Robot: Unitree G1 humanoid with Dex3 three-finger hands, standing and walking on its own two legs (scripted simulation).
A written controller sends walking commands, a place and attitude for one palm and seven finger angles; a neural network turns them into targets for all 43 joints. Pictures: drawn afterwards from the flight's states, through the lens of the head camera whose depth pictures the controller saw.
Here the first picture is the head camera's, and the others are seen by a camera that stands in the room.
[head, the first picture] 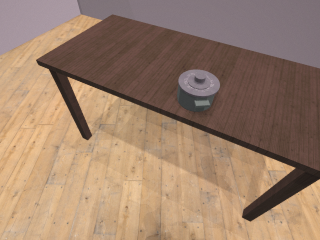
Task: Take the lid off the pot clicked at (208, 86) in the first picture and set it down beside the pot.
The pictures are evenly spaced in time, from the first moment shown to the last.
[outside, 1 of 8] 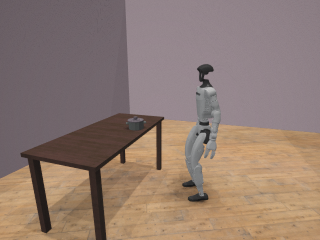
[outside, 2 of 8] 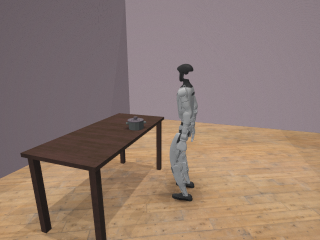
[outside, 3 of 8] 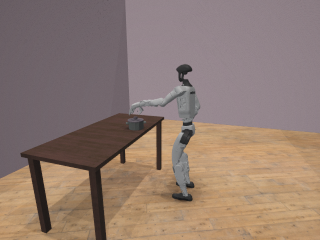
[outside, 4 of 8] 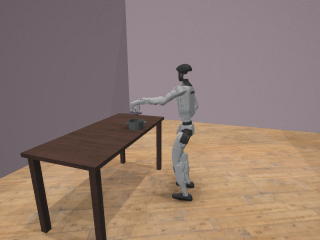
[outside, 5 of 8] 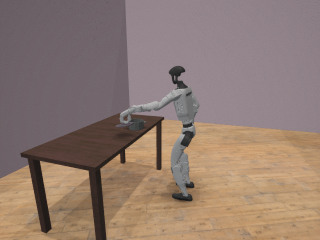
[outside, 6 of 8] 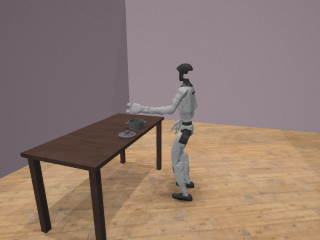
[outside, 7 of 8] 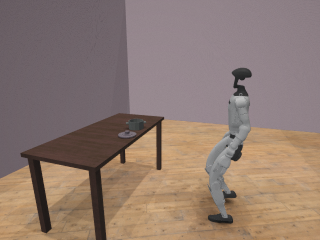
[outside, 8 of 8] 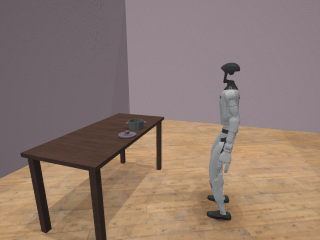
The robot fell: no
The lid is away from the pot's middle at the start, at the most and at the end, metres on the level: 0.01 0.24 0.23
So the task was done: yes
